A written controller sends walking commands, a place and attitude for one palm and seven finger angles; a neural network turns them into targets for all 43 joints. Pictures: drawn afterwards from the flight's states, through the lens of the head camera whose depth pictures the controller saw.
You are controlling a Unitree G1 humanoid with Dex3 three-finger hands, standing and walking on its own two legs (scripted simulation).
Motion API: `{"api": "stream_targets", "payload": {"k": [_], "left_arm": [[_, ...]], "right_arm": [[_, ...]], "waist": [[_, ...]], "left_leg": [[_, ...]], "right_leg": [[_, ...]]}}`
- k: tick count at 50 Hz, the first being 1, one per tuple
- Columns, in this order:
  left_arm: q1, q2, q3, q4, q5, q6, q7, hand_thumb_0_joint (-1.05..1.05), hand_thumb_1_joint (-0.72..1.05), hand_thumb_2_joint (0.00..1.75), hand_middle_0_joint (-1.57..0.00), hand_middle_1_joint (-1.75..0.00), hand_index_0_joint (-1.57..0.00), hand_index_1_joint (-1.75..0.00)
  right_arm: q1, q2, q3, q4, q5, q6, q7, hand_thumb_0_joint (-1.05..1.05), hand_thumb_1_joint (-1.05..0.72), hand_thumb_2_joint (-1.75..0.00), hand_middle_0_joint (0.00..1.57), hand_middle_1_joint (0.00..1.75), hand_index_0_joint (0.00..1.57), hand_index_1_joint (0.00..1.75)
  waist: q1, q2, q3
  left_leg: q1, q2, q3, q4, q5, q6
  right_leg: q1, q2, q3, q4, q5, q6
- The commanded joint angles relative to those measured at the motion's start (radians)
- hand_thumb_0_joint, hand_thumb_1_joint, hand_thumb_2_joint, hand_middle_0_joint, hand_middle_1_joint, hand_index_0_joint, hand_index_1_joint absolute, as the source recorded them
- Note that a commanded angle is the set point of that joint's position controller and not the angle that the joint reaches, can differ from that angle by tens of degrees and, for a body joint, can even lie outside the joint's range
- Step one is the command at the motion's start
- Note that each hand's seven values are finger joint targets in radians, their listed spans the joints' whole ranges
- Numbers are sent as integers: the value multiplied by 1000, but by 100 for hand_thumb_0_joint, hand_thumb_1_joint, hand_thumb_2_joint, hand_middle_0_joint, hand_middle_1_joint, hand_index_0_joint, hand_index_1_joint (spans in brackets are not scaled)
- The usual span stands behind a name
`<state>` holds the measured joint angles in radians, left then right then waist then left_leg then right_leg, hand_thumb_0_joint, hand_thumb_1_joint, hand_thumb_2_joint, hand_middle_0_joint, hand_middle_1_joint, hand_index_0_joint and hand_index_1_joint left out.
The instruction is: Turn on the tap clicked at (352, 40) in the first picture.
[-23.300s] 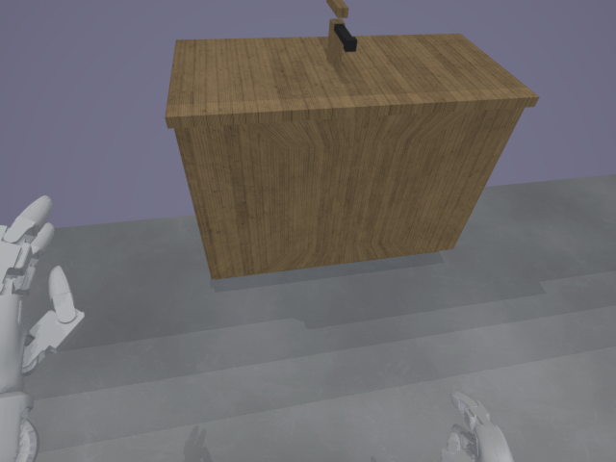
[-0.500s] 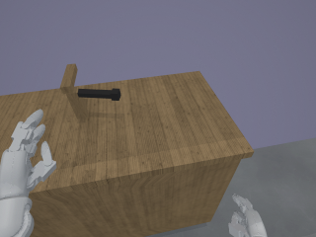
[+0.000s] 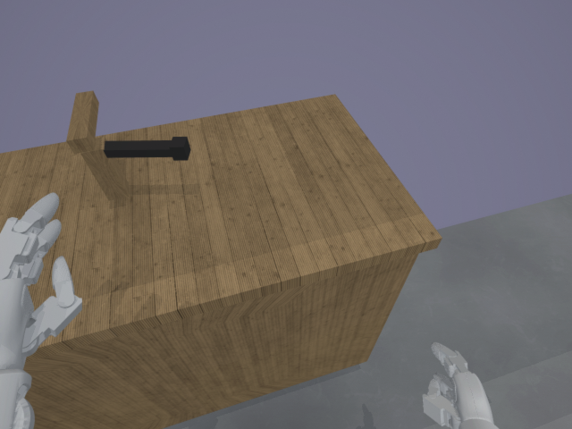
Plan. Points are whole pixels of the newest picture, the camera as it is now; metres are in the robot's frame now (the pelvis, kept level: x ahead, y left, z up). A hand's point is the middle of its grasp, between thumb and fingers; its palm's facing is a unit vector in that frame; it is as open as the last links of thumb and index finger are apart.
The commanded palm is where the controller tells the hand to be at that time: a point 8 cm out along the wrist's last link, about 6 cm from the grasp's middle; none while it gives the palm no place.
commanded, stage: step back with the hand held close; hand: left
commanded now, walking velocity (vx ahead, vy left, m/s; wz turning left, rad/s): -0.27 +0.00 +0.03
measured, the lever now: (180, 148) +0.51 +0.22 +0.11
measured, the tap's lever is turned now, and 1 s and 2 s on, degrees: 73 73 73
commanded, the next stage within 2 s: stop stepping back and stand still in 1.00 s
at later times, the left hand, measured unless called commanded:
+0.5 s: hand (39, 361) +0.15 +0.24 +0.16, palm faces +0.41 -0.83 -0.38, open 7.4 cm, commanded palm +0.09 +0.29 +0.18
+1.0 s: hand out of the picture +0.05 +0.22 +0.16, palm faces +0.38 -0.84 -0.40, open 7.4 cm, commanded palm -0.01 +0.27 +0.18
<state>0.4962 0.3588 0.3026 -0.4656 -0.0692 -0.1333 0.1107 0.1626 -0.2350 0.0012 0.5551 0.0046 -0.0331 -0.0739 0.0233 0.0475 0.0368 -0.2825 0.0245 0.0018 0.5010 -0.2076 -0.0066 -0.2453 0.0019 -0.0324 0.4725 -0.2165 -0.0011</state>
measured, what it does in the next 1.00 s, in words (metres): walks backwards: right foot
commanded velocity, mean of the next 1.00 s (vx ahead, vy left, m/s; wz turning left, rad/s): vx -0.34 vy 0.00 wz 0.00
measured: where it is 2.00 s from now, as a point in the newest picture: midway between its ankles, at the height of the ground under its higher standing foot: outside the picture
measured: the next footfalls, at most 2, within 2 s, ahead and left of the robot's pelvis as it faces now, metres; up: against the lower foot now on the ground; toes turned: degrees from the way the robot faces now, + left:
right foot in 0.74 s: -0.03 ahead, -0.12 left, +0.00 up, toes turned +3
left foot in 1.04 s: -0.13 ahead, +0.13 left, +0.00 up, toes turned +8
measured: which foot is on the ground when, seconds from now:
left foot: down 0.00-0.80, up 0.82-1.00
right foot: down 0.00-0.58, up 0.60-0.72, down 0.74-1.00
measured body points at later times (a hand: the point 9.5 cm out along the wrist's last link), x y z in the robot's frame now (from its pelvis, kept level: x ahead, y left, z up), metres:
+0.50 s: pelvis -0.06 +0.00 -0.02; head -0.03 +0.00 +0.43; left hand +0.12 +0.28 +0.18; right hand +0.13 -0.22 -0.10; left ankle +0.02 +0.12 -0.74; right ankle +0.02 -0.12 -0.74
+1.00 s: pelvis -0.15 -0.02 +0.00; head -0.12 -0.01 +0.45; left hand +0.03 +0.26 +0.18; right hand +0.05 -0.24 -0.08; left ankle -0.15 +0.12 -0.72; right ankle -0.07 -0.13 -0.74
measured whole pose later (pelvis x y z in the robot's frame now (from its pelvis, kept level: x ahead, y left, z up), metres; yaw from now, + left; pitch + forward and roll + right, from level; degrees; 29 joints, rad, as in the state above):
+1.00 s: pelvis -0.15 -0.02 +0.00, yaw +4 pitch +2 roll +2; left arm 0.54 0.39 0.33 -0.60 -0.05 -0.16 0.16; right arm 0.16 -0.18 0.01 0.59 0.00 -0.05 -0.07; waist -0.03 -0.07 0.02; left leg -0.39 0.01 0.03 0.71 -0.39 -0.03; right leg -0.41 -0.03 0.00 0.52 -0.15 -0.01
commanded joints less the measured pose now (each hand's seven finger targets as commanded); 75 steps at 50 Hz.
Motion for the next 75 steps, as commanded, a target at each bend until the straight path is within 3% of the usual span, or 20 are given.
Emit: {"api": "stream_targets", "payload": {"k": [1, 13, 23, 30, 37, 40, 43, 46, 49, 52, 54, 56, 60, 62, 64, 68, 72, 73, 74, 75], "left_arm": [[-35, 194, 155, -269, 2, -71, 40, 0, 90, 90, -20, -30, -20, -30], [-40, 161, 146, -284, 31, -87, 69, 0, 90, 90, -20, -30, -20, -30], [-43, 191, 153, -319, 7, -69, 89, 0, 90, 90, -20, -30, -20, -30], [-65, 193, 193, -372, 27, -99, 89, 0, 90, 90, -20, -30, -20, -30], [-58, 134, 120, -312, 22, -97, 57, 0, 90, 90, -20, -30, -20, -30], [-43, 187, 136, -319, 12, -84, 64, 0, 90, 90, -20, -30, -20, -30], [10, 181, 158, -313, 11, -75, 64, 0, 90, 90, -20, -30, -20, -30], [9, 197, 192, -319, 17, -88, 77, 0, 90, 90, -20, -30, -20, -30], [30, 186, 179, -342, 9, -97, 79, 0, 90, 90, -20, -30, -20, -30], [-3, 200, 186, -396, -8, -118, 76, 0, 90, 90, -20, -30, -20, -30], [-16, 188, 190, -388, -7, -114, 69, 0, 90, 90, -20, -30, -20, -30], [-45, 167, 182, -365, 4, -99, 69, 0, 90, 90, -20, -30, -20, -30], [-52, 138, 144, -287, 11, -62, 62, 0, 90, 90, -20, -30, -20, -30], [-91, 157, 141, -262, 34, -56, 59, 0, 90, 90, -20, -30, -20, -30], [-159, 210, 161, -285, 24, -40, 57, 0, 90, 90, -20, -30, -20, -30], [-113, 198, 148, -261, 14, -5, 46, 0, 90, 90, -20, -30, -20, -30], [-151, 208, 153, -359, 16, -16, 71, 0, 90, 90, -20, -30, -20, -30], [-176, 199, 159, -382, 16, -27, 76, 0, 90, 90, -20, -30, -20, -30], [-240, 227, 183, -399, 38, -47, 76, 0, 90, 90, -20, -30, -20, -30], [-169, 235, 211, -246, 46, -60, 69, 0, 90, 90, -20, -30, -20, -30]], "right_arm": [[-107, -101, -36, -175, 1, -49, -21, 0, -90, -90, 20, 30, 20, 30], [-73, -115, -39, -159, -1, -97, -29, 0, -90, -90, 20, 30, 20, 30], [-46, -74, -28, -116, 2, -82, -9, 0, -90, -90, 20, 30, 20, 30], [-81, -97, -37, -142, -12, -92, -19, 0, -90, -90, 20, 30, 20, 30], [-54, -89, -33, -93, -18, -124, 5, 0, -90, -90, 20, 30, 20, 30], [-36, -75, -61, -99, 12, -111, 2, 0, -90, -90, 20, 30, 20, 30], [-91, -8, -15, -110, -5, -78, 5, 0, -90, -90, 20, 30, 20, 30], [-87, -18, -17, -108, -7, -57, -8, 0, -90, -90, 20, 30, 20, 30], [-36, -47, -39, -108, -3, -59, -11, 0, -90, -90, 20, 30, 20, 30], [-43, -100, -73, -131, 11, -93, -12, 0, -90, -90, 20, 30, 20, 30], [-20, -75, -65, -106, -10, -123, 3, 0, -90, -90, 20, 30, 20, 30], [1, -86, -82, -79, 9, -148, 16, 0, -90, -90, 20, 30, 20, 30], [-24, -113, -59, -123, 27, -147, 31, 0, -90, -90, 20, 30, 20, 30], [-38, -105, -52, -126, 19, -122, 24, 0, -90, -90, 20, 30, 20, 30], [-63, -73, -54, -123, 21, -109, 18, 0, -90, -90, 20, 30, 20, 30], [-67, -45, -19, -24, 5, -73, 16, 0, -90, -90, 20, 30, 20, 30], [-34, -74, -11, -47, 13, -109, -5, 0, -90, -90, 20, 30, 20, 30], [-24, -113, -19, -66, 5, -120, -5, 0, -90, -90, 20, 30, 20, 30], [-35, -114, -39, -89, 12, -139, 0, 0, -90, -90, 20, 30, 20, 30], [-30, -116, -58, -80, 17, -144, 10, 0, -90, -90, 20, 30, 20, 30]], "waist": [[6, 9, -176], [-4, 86, -130], [-35, -156, -176], [-22, 253, -113], [0, 148, -174], [-8, -309, -197], [-38, -152, -200], [-35, -184, -212], [-48, -173, -261], [-24, 173, -225], [-40, 233, -180], [-39, 169, -168], [-32, 163, -61], [-23, 11, -80], [-28, -379, -78], [-81, -210, -80], [-68, -31, -155], [-69, 295, -132], [-57, 412, -58], [-38, 278, -80]], "left_leg": [[27, 85, -91, -63, 103, 42], [-220, 141, -205, -202, -375, 79], [-6, 16, -50, 235, -104, 12], [-308, 268, -362, -306, -360, 129], [0, 200, -205, -95, 71, 83], [-92, -49, 22, 467, -250, -39], [-224, -8, -48, 625, -260, -42], [-155, 19, -21, 306, -272, -24], [-1, 5, 54, -37, -91, -8], [225, 318, -165, -143, 598, 106], [129, 345, -198, -126, 673, 169], [180, 294, -104, -78, 617, 147], [-138, 225, -85, -148, -293, 92], [-207, 104, 1, 57, -445, 50], [-171, -47, 35, 645, -330, 6], [38, 8, 30, 636, -181, 11], [133, 3, 55, -43, -293, 74], [65, 129, -189, -300, -458, 138], [-31, 279, -367, -373, -389, 225], [-113, 312, -408, -342, -412, 262]], "right_leg": [[6, -90, 63, -36, 152, -6], [32, -13, 43, 84, -83, 14], [-199, -279, 196, -75, 62, -112], [-27, 12, 49, 374, -186, 17], [-38, 5, 66, -48, -41, 8], [-140, -347, 365, -242, 145, -162], [-37, -321, 240, -84, 587, -170], [33, -292, 203, -23, 630, -128], [33, -266, 198, 22, 488, -81], [-251, -22, 40, 321, -133, 31], [-309, -4, 112, 584, -298, 26], [-314, -8, 110, 542, -225, 32], [-19, -15, 21, 184, -162, 23], [95, -21, 8, -45, -103, 2], [-195, -336, 489, -335, -521, -146], [-486, -242, 224, -254, -547, -97], [-277, -158, 82, 81, -396, -56], [-264, 10, -46, 466, -319, -8], [-370, 43, -21, 811, -272, 18], [-383, 21, 57, 983, -207, 18]]}}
